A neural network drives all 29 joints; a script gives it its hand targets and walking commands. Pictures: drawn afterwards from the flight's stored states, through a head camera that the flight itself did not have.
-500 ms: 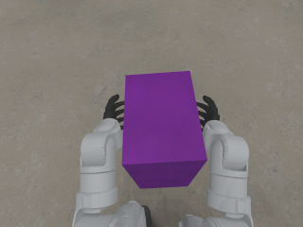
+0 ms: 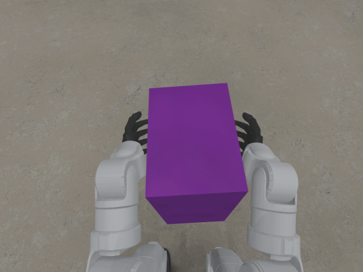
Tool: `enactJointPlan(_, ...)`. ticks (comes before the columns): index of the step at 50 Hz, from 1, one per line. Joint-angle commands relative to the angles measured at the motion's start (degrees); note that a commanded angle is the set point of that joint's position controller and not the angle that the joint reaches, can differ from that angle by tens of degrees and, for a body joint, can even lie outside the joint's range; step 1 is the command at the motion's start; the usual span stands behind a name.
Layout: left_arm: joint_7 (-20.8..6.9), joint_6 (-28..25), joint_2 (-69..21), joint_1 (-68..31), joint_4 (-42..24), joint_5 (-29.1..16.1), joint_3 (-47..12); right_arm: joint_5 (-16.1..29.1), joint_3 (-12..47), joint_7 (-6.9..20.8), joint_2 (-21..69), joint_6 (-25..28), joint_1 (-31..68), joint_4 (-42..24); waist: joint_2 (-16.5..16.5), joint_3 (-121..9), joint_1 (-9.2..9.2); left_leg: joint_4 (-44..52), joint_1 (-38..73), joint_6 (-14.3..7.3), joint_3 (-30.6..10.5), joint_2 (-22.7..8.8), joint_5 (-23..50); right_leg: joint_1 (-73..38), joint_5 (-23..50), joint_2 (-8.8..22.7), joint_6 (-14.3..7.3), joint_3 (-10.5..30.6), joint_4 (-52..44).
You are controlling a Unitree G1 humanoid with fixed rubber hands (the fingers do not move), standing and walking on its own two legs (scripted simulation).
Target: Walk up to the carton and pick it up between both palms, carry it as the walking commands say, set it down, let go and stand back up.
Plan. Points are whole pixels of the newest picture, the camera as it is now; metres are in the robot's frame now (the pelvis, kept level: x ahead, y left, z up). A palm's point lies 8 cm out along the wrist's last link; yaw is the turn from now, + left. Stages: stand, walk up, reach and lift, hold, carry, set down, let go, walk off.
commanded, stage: carry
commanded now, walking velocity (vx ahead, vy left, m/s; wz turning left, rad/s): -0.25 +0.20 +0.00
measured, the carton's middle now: (192, 164) +0.32 +0.01 +0.02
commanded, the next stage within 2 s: none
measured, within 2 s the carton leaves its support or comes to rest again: neither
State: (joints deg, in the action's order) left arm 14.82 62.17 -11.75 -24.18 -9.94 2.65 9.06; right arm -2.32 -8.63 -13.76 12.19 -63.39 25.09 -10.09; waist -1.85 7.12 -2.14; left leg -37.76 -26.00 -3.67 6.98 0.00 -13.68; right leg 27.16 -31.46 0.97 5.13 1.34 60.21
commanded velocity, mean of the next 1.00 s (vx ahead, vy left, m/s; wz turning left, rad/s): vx -0.19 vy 0.10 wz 0.00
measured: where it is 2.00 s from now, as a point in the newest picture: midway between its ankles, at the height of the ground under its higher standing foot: outside the picture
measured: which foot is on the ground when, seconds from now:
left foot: down 0.00-0.12, up 0.14-0.38, down 0.40-0.76, up 0.78-0.98, down 1.00-1.00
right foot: up 0.00-0.06, down 0.08-0.40, up 0.42-0.72, down 0.74-1.00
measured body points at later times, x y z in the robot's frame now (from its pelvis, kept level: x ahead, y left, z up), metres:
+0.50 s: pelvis -0.12 +0.10 +0.00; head -0.07 +0.12 +0.45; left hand +0.22 +0.23 +0.08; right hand +0.22 -0.01 +0.09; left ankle -0.08 +0.19 -0.72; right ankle -0.10 -0.07 -0.68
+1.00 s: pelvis -0.25 +0.18 +0.00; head -0.22 +0.17 +0.45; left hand +0.09 +0.29 +0.10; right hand +0.08 +0.05 +0.10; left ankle -0.22 +0.29 -0.72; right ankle -0.22 +0.03 -0.72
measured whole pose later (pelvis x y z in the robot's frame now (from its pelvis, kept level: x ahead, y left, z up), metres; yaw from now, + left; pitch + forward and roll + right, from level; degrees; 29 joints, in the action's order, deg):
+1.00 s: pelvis -0.25 +0.18 +0.00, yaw -1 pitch +0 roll +1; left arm 15.0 63.3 -12.0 -24.6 -10.2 2.4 9.0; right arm -2.1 -8.6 -13.6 11.8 -64.1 24.3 -10.8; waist -0.9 3.1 -0.2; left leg -37.2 -20.6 -2.0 3.6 -0.7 -15.5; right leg 22.4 -18.1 4.2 2.2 0.4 40.0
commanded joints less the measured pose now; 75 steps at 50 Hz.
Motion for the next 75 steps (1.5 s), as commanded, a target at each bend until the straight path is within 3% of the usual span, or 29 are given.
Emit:
enactJointPlan(1, -7.54, -1.07, -51.33, -27.32, -15.56, -18.35, -32.76, 12.83, 29.2, 5.35, 53.69, 2.84, 19.86, -9.55, 8.4, -41.17, 1.3, 10.04, 24.72, -5.95, -12.4, -15.83, 34.7, -8.9, 9.05, 0.76, -4.24, -6.57, -24.85)
enactJointPlan(3, -8.01, -0.71, -51.6, -24.67, -12.13, -17.12, -30.84, 12.0, 29.29, 5.07, 52.56, 2.4, 19.6, -7.53, 6.89, -40.1, -0.37, 8.01, 12.67, -0.74, -8.74, -11.51, 26.18, -21.03, 24.18, 7.05, -5.4, -0.59, -37.22)
enactJointPlan(5, -8.81, -2.43, -51.01, -28.16, -15.19, -17.69, -29.96, 12.54, 30.84, 5.22, 54.28, 3.13, 22.41, -10.27, -20.42, -40.13, -0.18, -5.24, -9.68, 4.99, -4.92, -1.96, -10.69, -34.71, 52.44, 26.08, -13.14, 23.8, -35.73)
enactJointPlan(6, -8.09, -2.85, -52.82, -24.7, -14.82, -16.66, -28.59, 15.83, 33.6, 5.17, 54.18, 3.13, 28.51, -15.39, -23.98, -37.75, -0.3, -18.74, -11.63, 5.68, -6.72, 0.16, -16.03, -31.06, 56.49, 27.45, -17.5, 22.79, -35.88)
enactJointPlan(10, -8.04, -2.57, -51.46, -24.14, -15.14, -14.94, -26.78, 16.87, 35.92, 5.21, 56.87, 2.6, 27.83, -12.7, -11.77, -36.45, 0.09, -23.84, -11.48, 4.51, -9.56, -0.08, -11.94, -28.29, 57.04, 20.96, -15.6, 13.33, -33.18)
enactJointPlan(16, -6.23, -0.98, -50.36, -21.86, -14.35, -13.79, -29.46, 16.5, 33.08, 5.48, 55.03, 0.69, 21.99, -8.1, -14.31, -39.15, 0.82, 1.61, 2.99, 5.19, -3.06, 0.93, -10.2, -27.61, 72.59, 16.96, -10.92, 7.15, -24.13)
enactJointPlan(17, -6.03, -0.31, -51.08, -18.9, -11.79, -12.95, -29.16, 16.46, 32.2, 5.87, 54.63, 0.67, 21.05, -7.93, -7.54, -40.02, 0.86, 8.86, 10.7, 4.51, -0.82, 0.87, -1.15, -22.05, 66.83, 14.56, -8.61, 4.29, -22.63)
enactJointPlan(18, -5.92, -0.78, -48.95, -23.24, -15.43, -13.63, -30.5, 16.12, 31.44, 6.31, 54.89, 0.66, 20.31, -6.18, -2.19, -42.05, 1.0, 12.41, 19.92, 2.72, -6.97, -6.18, 22.29, -15.44, 49.37, 11.44, -5.0, 0.38, -18.02)
enactJointPlan(20, -5.82, 0.12, -50.42, -22.88, -13.26, -14.56, -31.92, 16.13, 30.56, 6.35, 55.04, 0.72, 19.01, -5.64, 21.98, -37.38, 1.85, 7.48, 33.23, -6.7, -22.4, -23.19, 77.23, 7.96, -10.68, 1.74, -0.63, -7.43, -0.61)
enactJointPlan(22, -6.2, 0.33, -53.62, -24.59, -10.38, -15.74, -34.37, 14.02, 29.33, 6.66, 54.88, 0.71, 19.23, -5.33, 16.61, -37.38, 2.1, 6.23, 29.41, -6.21, -17.22, -19.02, 73.91, 4.75, -7.09, 0.39, -1.24, -3.04, 7.59)
enactJointPlan(27, -7.08, -0.41, -53.15, -28.11, -12.41, -17.46, -33.92, 13.0, 27.08, 6.47, 53.06, 2.13, 23.42, -7.74, 12.42, -36.8, 1.03, 14.81, 22.29, -4.62, -13.87, -14.02, 24.83, 0.41, 1.49, 0.0, -3.24, -3.66, 1.41)
enactJointPlan(34, -7.89, 0.32, -53.28, -27.98, -11.49, -18.25, -32.77, 11.54, 28.27, 5.57, 53.81, 2.08, 22.63, -8.35, 12.49, -39.13, 0.46, 19.78, 20.36, -2.64, -14.71, -13.03, 16.42, -12.86, 5.07, 0.25, -6.02, -6.07, -25.47)
enactJointPlan(36, -8.41, 0.19, -52.84, -24.61, -10.52, -17.69, -30.3, 11.23, 29.28, 5.07, 54.21, 1.45, 19.1, -6.68, 3.39, -40.49, -0.84, 14.67, 11.17, 1.91, -9.83, -9.61, 18.94, -27.09, 22.31, 6.8, -7.28, -0.59, -41.14)
enactJointPlan(37, -8.69, -0.29, -51.37, -25.29, -12.14, -17.26, -29.02, 12.18, 30.64, 5.41, 54.88, 1.62, 20.63, -8.3, -11.93, -39.49, -0.98, 5.17, -0.81, 4.95, -7.05, -5.0, 6.98, -33.67, 33.69, 19.88, -10.76, 16.72, -41.09)
enactJointPlan(38, -8.92, -0.82, -51.73, -24.88, -10.17, -16.47, -28.72, 12.21, 30.29, 5.27, 54.42, 1.9, 23.95, -9.1, -21.07, -37.11, -1.16, -6.95, -8.66, 5.75, -4.7, -0.82, -11.47, -30.77, 46.62, 27.91, -16.27, 24.11, -38.61)
enactJointPlan(39, -8.39, -1.26, -55.09, -22.67, -10.44, -16.53, -28.92, 14.8, 32.65, 5.27, 55.63, 1.92, 27.1, -12.46, -19.67, -35.67, -0.38, -19.49, -10.73, 5.78, -8.06, -0.25, -14.09, -28.06, 53.3, 28.26, -19.71, 22.82, -37.53)
enactJointPlan(41, -8.76, -1.34, -54.99, -26.26, -12.3, -16.7, -29.5, 14.6, 32.76, 5.65, 57.7, 1.78, 26.53, -8.76, -11.29, -34.47, 0.06, -24.54, -7.62, 3.87, -11.19, -0.88, -11.57, -21.9, 37.8, 23.39, -18.24, 16.4, -38.23)
enactJointPlan(46, -7.81, -0.25, -51.58, -21.41, -9.43, -13.83, -27.82, 14.75, 32.6, 5.41, 55.96, 0.13, 22.15, -5.4, -10.75, -36.76, 0.75, 2.91, 9.01, 4.3, -0.24, 0.62, -3.39, -18.27, 49.26, 12.04, -10.09, 4.8, -28.74)
enactJointPlan(47, -7.53, 0.05, -50.39, -23.82, -11.38, -14.25, -28.8, 14.61, 31.76, 5.53, 56.43, -0.09, 20.81, -4.11, -8.79, -38.32, 1.11, 11.28, 16.17, 3.72, -2.29, -1.9, 2.46, -17.5, 45.98, 10.61, -8.05, 2.03, -24.91)
enactJointPlan(49, -7.07, 0.85, -50.6, -22.46, -8.1, -13.29, -29.7, 13.79, 29.97, 6.03, 55.07, -0.38, 19.32, -0.97, 12.05, -40.45, 1.15, 12.72, 32.03, -1.39, -24.6, -21.55, 45.77, -0.01, 8.93, 3.02, -1.65, -3.9, -16.33)
enactJointPlan(50, -7.1, 1.3, -50.83, -23.36, -7.35, -13.93, -31.03, 13.22, 29.24, 6.06, 54.24, -0.23, 18.94, -1.55, 15.9, -38.05, 1.17, 11.87, 30.96, -3.38, -24.95, -24.99, 49.98, 1.61, -2.75, 1.98, -0.7, -3.99, -12.25)
enactJointPlan(53, -7.99, 1.68, -54.31, -23.79, -4.11, -14.37, -32.25, 10.73, 27.96, 6.12, 56.03, -0.48, 17.13, 0.86, 8.88, -34.9, 1.73, 15.76, 23.27, -1.8, -21.97, -22.52, 20.91, -1.78, 3.28, 1.05, -1.01, -3.26, -12.7)
enactJointPlan(54, -8.07, 1.0, -53.71, -26.22, -6.12, -14.96, -32.35, 11.05, 27.35, 6.33, 55.01, 0.21, 19.04, -0.51, 12.7, -35.45, 1.67, 17.06, 23.12, -1.0, -21.38, -21.33, 13.79, -1.82, 4.36, 0.66, -1.67, -2.4, -11.24)
enactJointPlan(65, -7.94, 2.13, -54.14, -28.44, -8.15, -17.39, -34.0, 9.5, 25.33, 5.74, 54.06, -0.06, 17.97, -1.31, 19.02, -36.1, 1.13, 24.14, 14.63, 1.75, -18.97, -20.07, -16.31, -9.81, 7.68, -0.4, -6.5, -1.16, -23.89)
enactJointPlan(68, -8.29, 2.1, -54.4, -24.93, -3.78, -16.08, -29.77, 9.48, 28.43, 5.09, 54.78, -0.28, 21.41, -3.76, 6.83, -34.08, 0.2, 18.2, 4.37, 5.49, -12.52, -14.04, -12.8, -21.05, 6.59, 0.53, -9.61, 1.48, -36.67)
enactJointPlan(69, -8.18, 1.51, -53.12, -26.84, -5.7, -16.44, -28.94, 9.41, 28.45, 4.87, 54.7, -0.61, 20.14, -3.71, -10.08, -34.25, 0.37, 0.69, 1.06, 7.73, -2.59, -5.66, -6.9, -19.35, 2.58, 9.78, -13.11, 16.0, -47.06)
enactJointPlan(70, -8.73, 1.72, -54.21, -24.26, -4.86, -16.3, -28.41, 11.01, 30.02, 4.98, 54.34, -0.67, 22.86, -6.83, -19.83, -32.33, 0.94, -17.0, -2.32, 7.61, 0.64, -2.21, -13.98, -15.71, 2.42, 15.33, -16.45, 17.74, -48.28)
enactJointPlan(72, -9.05, 1.69, -55.36, -25.3, -3.18, -15.96, -27.17, 11.86, 30.03, 4.66, 54.1, -0.78, 29.35, -5.53, -13.87, -27.33, 1.75, -30.29, -2.54, 6.97, -2.65, -1.29, -15.57, -6.04, 0.36, 13.79, -16.96, 12.71, -47.75)
enactJointPlan(75, -8.72, 2.22, -54.55, -22.16, 0.73, -14.45, -25.66, 11.18, 28.62, 3.93, 51.24, -0.66, 28.95, -4.2, -12.12, -30.4, 2.3, -22.36, -7.66, 5.39, -2.41, -3.03, -15.44, -20.22, 25.14, 10.83, -14.89, 7.41, -38.26)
